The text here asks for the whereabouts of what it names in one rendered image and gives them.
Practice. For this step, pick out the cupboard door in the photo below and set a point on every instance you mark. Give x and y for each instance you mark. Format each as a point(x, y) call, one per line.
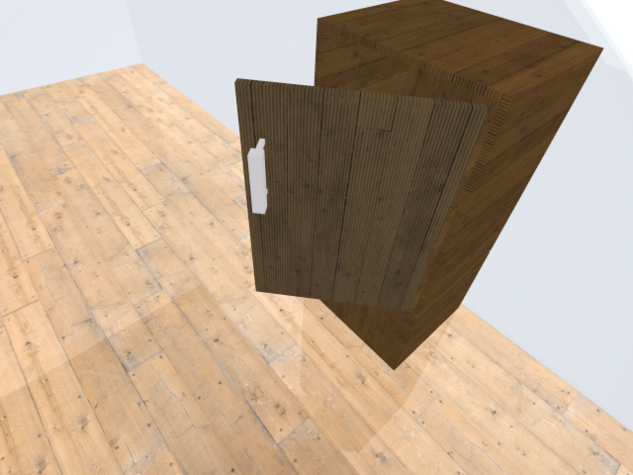
point(359, 187)

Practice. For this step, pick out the handle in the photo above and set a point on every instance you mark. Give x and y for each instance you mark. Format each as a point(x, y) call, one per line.
point(257, 178)

